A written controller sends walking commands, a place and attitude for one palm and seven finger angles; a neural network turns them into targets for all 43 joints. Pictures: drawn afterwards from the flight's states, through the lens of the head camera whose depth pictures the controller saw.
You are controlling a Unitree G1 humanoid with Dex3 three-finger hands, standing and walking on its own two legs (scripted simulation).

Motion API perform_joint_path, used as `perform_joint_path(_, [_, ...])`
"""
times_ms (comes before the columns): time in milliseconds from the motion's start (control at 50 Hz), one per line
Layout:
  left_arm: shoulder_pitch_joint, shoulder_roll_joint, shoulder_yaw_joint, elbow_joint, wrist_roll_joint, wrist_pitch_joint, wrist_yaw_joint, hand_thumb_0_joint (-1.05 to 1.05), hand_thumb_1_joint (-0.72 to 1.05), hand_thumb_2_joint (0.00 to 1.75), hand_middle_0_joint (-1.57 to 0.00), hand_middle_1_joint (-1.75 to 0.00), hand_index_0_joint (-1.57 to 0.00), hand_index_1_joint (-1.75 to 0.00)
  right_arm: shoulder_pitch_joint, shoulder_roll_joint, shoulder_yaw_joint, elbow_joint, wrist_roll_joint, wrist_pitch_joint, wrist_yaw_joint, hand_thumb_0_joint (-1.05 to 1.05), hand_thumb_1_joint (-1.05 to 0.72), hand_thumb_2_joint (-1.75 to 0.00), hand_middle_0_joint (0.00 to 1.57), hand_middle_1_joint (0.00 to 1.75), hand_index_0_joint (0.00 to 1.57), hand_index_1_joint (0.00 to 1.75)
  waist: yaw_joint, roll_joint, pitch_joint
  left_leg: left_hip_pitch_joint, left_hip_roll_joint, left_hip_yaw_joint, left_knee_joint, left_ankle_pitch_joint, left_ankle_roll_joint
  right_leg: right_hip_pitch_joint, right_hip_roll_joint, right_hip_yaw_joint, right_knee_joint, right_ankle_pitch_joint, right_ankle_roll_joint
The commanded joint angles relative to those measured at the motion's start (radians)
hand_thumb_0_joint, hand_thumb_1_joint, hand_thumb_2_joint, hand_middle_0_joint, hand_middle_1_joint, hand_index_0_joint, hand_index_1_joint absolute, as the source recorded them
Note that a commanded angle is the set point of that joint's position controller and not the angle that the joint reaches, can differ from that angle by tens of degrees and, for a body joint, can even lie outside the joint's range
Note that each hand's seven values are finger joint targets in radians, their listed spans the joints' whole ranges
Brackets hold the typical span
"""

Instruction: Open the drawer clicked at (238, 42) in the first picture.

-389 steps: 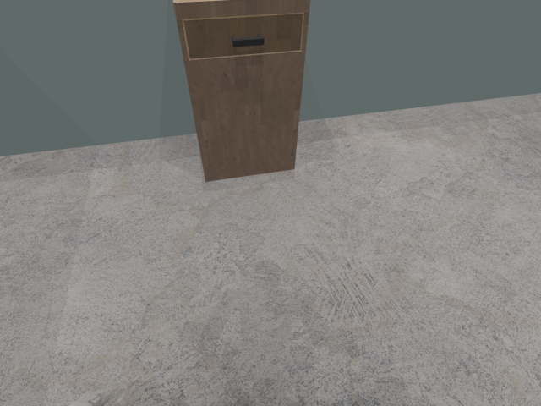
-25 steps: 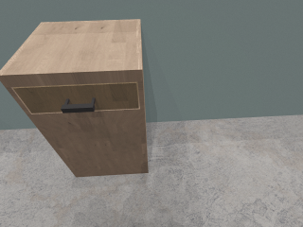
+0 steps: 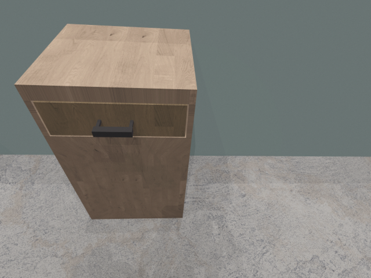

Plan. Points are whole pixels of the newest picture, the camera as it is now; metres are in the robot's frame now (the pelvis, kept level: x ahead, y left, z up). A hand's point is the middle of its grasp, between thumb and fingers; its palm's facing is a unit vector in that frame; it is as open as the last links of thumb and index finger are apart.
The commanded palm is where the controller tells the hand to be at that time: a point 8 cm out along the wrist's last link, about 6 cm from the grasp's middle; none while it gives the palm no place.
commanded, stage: look again from close up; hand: left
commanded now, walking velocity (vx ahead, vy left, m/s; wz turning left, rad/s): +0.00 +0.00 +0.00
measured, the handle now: (114, 127) +0.54 +0.27 -0.02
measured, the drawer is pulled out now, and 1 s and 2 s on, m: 0.00 0.00 0.00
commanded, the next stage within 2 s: shuffle to correct the standing spot in 0.26 s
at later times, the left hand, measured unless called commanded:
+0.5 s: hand out of the picture -0.06 +0.24 -0.17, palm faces -0.02 -0.98 -0.20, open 7.3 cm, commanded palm none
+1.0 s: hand out of the picture -0.07 +0.17 -0.18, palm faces +0.18 -0.98 -0.10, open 7.3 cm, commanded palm none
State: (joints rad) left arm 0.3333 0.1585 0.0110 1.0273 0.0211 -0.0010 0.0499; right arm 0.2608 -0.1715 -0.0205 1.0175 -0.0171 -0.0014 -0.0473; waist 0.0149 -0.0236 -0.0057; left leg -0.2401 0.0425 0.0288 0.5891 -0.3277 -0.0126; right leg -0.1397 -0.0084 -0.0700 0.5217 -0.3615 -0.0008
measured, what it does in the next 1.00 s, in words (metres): steps on the spot: left foot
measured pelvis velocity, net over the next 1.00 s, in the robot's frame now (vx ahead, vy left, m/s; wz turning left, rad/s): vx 0.02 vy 0.04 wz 0.10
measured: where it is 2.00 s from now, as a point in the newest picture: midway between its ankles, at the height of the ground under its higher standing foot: outside the picture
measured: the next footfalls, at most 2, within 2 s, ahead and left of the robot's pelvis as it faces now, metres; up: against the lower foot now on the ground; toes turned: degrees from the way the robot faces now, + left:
left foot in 0.96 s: +0.10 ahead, +0.16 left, +0.00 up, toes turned +15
right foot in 1.22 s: +0.11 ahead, -0.07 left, +0.00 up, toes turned +11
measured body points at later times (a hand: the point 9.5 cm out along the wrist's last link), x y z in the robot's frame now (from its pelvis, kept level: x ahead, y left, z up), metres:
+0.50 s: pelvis -0.04 +0.05 +0.01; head -0.04 +0.07 +0.46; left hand -0.06 +0.29 -0.15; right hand -0.05 -0.18 -0.14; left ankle -0.01 +0.12 -0.73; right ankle -0.06 -0.10 -0.72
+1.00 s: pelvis +0.02 +0.04 -0.01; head +0.03 +0.06 +0.44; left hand -0.07 +0.22 -0.17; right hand +0.10 -0.19 -0.15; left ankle +0.07 +0.15 -0.73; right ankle -0.06 -0.07 -0.72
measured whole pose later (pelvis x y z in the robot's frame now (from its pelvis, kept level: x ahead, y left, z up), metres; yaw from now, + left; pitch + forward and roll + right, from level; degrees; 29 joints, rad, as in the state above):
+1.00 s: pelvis +0.02 +0.04 -0.01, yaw +6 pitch -1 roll +0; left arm 0.46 0.09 0.01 1.10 0.03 0.00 0.01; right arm 0.24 -0.16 -0.04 1.02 -0.03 -0.03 -0.02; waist 0.02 -0.02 0.01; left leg -0.37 0.07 0.15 0.62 -0.24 0.04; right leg -0.17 -0.06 -0.16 0.72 -0.48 -0.01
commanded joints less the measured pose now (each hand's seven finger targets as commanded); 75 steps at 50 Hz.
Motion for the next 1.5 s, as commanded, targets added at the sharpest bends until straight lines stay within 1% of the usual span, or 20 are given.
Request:
perform_joint_path(0, [0.075,0.104,0.01,-0.041,-0.004,-0.006,0.001,0.0,0.9,0.9,-0.2,-0.3,-0.2,-0.3,0.062,-0.105,-0.012,-0.032,-0.001,-0.014,0.005,0.0,-0.9,-0.9,0.2,0.3,0.2,0.3,-0.007,0.11,0.045,0.036,0.076,-0.058,-0.077,0.512,0.057,-0.048,-0.074,0.073,-0.061,0.367,-0.033])
perform_joint_path(420, [0.087,0.08,0.007,-0.009,0.016,0.023,-0.023,0.0,0.9,0.9,-0.2,-0.3,-0.2,-0.3,0.053,-0.186,-0.036,-0.011,-0.003,0.006,0.02,0.0,-0.9,-0.9,0.2,0.3,0.2,0.3,-0.015,0.121,0.075,-0.068,0.163,-0.274,-0.462,-0.375,0.1,-0.106,-0.026,-0.007,0.028,-0.026,0.005])
perform_joint_path(560, [0.153,0.04,0.022,0.004,0.009,0.024,-0.044,0.0,0.9,0.9,-0.2,-0.3,-0.2,-0.3,0.062,-0.175,-0.046,0.014,-0.01,0.014,0.009,0.0,-0.9,-0.9,0.2,0.3,0.2,0.3,0.007,0.102,0.096,-0.141,0.151,-0.253,-0.408,-0.303,0.132,-0.015,-0.005,-0.022,-0.084,-0.003,-0.02])
perform_joint_path(600, [0.222,0.083,0.035,0.024,0.012,0.014,-0.033,0.0,0.9,0.9,-0.2,-0.3,-0.2,-0.3,0.057,-0.122,-0.037,0.011,-0.003,0.013,0.013,0.0,-0.9,-0.9,0.2,0.3,0.2,0.3,0.032,-0.024,0.09,-0.286,0.045,-0.149,-0.231,-0.252,0.085,0.129,-0.096,0.107,-0.232,-0.091,-0.061])
perform_joint_path(640, [0.233,0.145,0.05,0.017,0.01,0.006,-0.011,0.0,0.9,0.9,-0.2,-0.3,-0.2,-0.3,0.006,-0.072,-0.028,-0.03,-0.005,0.009,0.024,0.0,-0.9,-0.9,0.2,0.3,0.2,0.3,0.053,-0.24,0.122,-0.414,-0.051,0.05,0.218,-0.152,0.052,0.067,-0.354,0.415,-0.445,-0.379,-0.182])
perform_joint_path(680, [0.154,0.091,0.04,0.005,0.002,-0.021,-0.006,0.0,0.9,0.9,-0.2,-0.3,-0.2,-0.3,0.026,-0.078,-0.037,-0.017,-0.009,0.005,0.037,0.0,-0.9,-0.9,0.2,0.3,0.2,0.3,-0.011,-0.113,0.151,-0.417,0.005,0.003,0.403,-0.073,0.068,0.014,-0.32,0.314,-0.424,-0.213,-0.177])
perform_joint_path(740, [0.143,0.069,0.032,0.01,0.011,-0.043,-0.007,0.0,0.9,0.9,-0.2,-0.3,-0.2,-0.3,0.025,-0.036,-0.03,-0.016,-0.006,-0.004,0.05,0.0,-0.9,-0.9,0.2,0.3,0.2,0.3,-0.019,-0.031,0.138,-0.397,0.026,0.034,0.363,-0.044,0.059,0.061,-0.273,0.133,-0.353,0.095,-0.176])
perform_joint_path(820, [0.196,0.085,0.032,0.051,0.016,-0.044,-0.015,0.0,0.9,0.9,-0.2,-0.3,-0.2,-0.3,-0.017,-0.007,-0.022,-0.037,-0.003,-0.016,0.051,0.0,-0.9,-0.9,0.2,0.3,0.2,0.3,0.0,-0.08,0.129,-0.31,0.025,0.084,0.179,-0.047,0.063,0.062,-0.268,0.064,-0.282,0.31,-0.175])
perform_joint_path(880, [0.175,0.08,0.03,0.057,0.008,-0.03,-0.026,0.0,0.9,0.9,-0.2,-0.3,-0.2,-0.3,0.07,-0.013,-0.02,-0.007,-0.008,-0.025,0.041,0.0,-0.9,-0.9,0.2,0.3,0.2,0.3,-0.039,-0.103,0.115,-0.069,-0.012,0.153,-0.001,0.079,0.063,-0.066,-0.198,-0.007,-0.192,0.267,-0.127])
perform_joint_path(900, [0.17,0.071,0.027,0.057,0.006,-0.026,-0.03,0.0,0.9,0.9,-0.2,-0.3,-0.2,-0.3,0.154,-0.037,-0.027,0.02,-0.01,-0.032,0.037,0.0,-0.9,-0.9,0.2,0.3,0.2,0.3,-0.072,-0.06,0.072,0.07,-0.01,0.141,-0.07,0.108,0.064,-0.119,-0.168,-0.035,-0.075,0.271,-0.105])
perform_joint_path(920, [0.175,0.042,0.021,0.047,0.005,-0.023,-0.036,0.0,0.9,0.9,-0.2,-0.3,-0.2,-0.3,0.251,-0.114,-0.046,0.052,-0.015,-0.037,0.026,0.0,-0.9,-0.9,0.2,0.3,0.2,0.3,-0.105,0.079,0.031,0.227,0.116,-0.039,-0.146,0.093,0.104,-0.248,-0.113,-0.065,0.126,0.206,-0.063])
perform_joint_path(940, [0.169,-0.006,0.011,0.012,-0.001,-0.022,-0.043,0.0,0.9,0.9,-0.2,-0.3,-0.2,-0.3,0.333,-0.212,-0.07,0.065,-0.02,-0.04,0.012,0.0,-0.9,-0.9,0.2,0.3,0.2,0.3,-0.118,0.293,-0.013,0.34,0.366,-0.403,-0.284,0.135,0.208,-0.455,-0.029,-0.11,0.362,-0.087,-0.007])
perform_joint_path(960, [0.122,0.015,0.011,-0.024,0.01,-0.016,-0.041,0.0,0.9,0.9,-0.2,-0.3,-0.2,-0.3,0.331,-0.236,-0.073,0.06,-0.009,-0.03,0.001,0.0,-0.9,-0.9,0.2,0.3,0.2,0.3,-0.12,0.224,-0.002,0.294,0.451,-0.466,-0.341,0.177,0.272,-0.481,-0.045,-0.016,0.535,-0.216,-0.015])
perform_joint_path(980, [0.092,0.015,0.016,-0.039,0.014,-0.011,-0.041,0.0,0.9,0.9,-0.2,-0.3,-0.2,-0.3,0.253,-0.222,-0.069,0.035,-0.008,-0.023,-0.001,0.0,-0.9,-0.9,0.2,0.3,0.2,0.3,-0.097,0.136,0.049,0.169,0.435,-0.397,-0.349,0.163,0.277,-0.465,-0.085,0.029,0.571,-0.19,-0.016])
perform_joint_path(1060, [0.147,-0.024,0.018,0.007,0.001,0.014,-0.032,0.0,0.9,0.9,-0.2,-0.3,-0.2,-0.3,0.013,-0.114,-0.022,-0.01,-0.008,-0.031,-0.002,0.0,-0.9,-0.9,0.2,0.3,0.2,0.3,0.006,0.166,0.064,-0.105,0.287,-0.07,-0.306,0.502,0.182,-0.204,-0.114,0.045,0.364,-0.041,0.023])
perform_joint_path(1160, [0.189,0.007,0.028,0.005,0.007,0.016,-0.022,0.0,0.9,0.9,-0.2,-0.3,-0.2,-0.3,-0.018,-0.125,-0.044,-0.025,-0.001,0.001,0.012,0.0,-0.9,-0.9,0.2,0.3,0.2,0.3,0.031,0.079,0.01,-0.125,0.179,0.024,-0.139,0.281,0.101,-0.036,-0.051,-0.037,0.035,0.245,0.034])
perform_joint_path(1200, [0.124,0.1,0.041,-0.031,0.01,0.003,-0.012,0.0,0.9,0.9,-0.2,-0.3,-0.2,-0.3,0.015,-0.06,-0.039,-0.036,0.004,0.016,0.023,0.0,-0.9,-0.9,0.2,0.3,0.2,0.3,0.002,-0.088,0.044,-0.155,0.038,0.085,-0.003,0.039,0.026,-0.088,-0.163,0.151,-0.104,0.386,-0.019])
perform_joint_path(1240, [0.053,0.171,0.05,-0.068,0.007,-0.002,-0.011,0.0,0.9,0.9,-0.2,-0.3,-0.2,-0.3,0.023,-0.013,-0.038,-0.038,0.007,0.04,0.028,0.0,-0.9,-0.9,0.2,0.3,0.2,0.3,-0.009,-0.151,0.027,-0.107,-0.009,0.062,0.196,-0.158,0.011,-0.179,-0.337,0.269,-0.232,0.423,-0.123])
perform_joint_path(1400, [-0.036,0.178,0.074,-0.098,0.012,0.007,0.005,0.0,0.9,0.9,-0.2,-0.3,-0.2,-0.3,0.035,-0.035,-0.04,-0.026,0.01,0.035,0.032,0.0,-0.9,-0.9,0.2,0.3,0.2,0.3,0.002,-0.127,-0.02,-0.142,-0.021,0.026,0.185,-0.153,-0.004,-0.005,-0.314,0.193,-0.176,0.558,-0.192])
perform_joint_path(1480, [-0.058,0.152,0.069,-0.096,-0.006,0.022,-0.002,0.0,0.9,0.9,-0.2,-0.3,-0.2,-0.3,0.127,-0.044,-0.034,-0.002,0.008,0.018,0.023,0.0,-0.9,-0.9,0.2,0.3,0.2,0.3,-0.033,-0.06,-0.054,0.093,-0.012,0.019,-0.213,0.123,0.013,-0.085,-0.215,0.137,-0.066,0.382,-0.099])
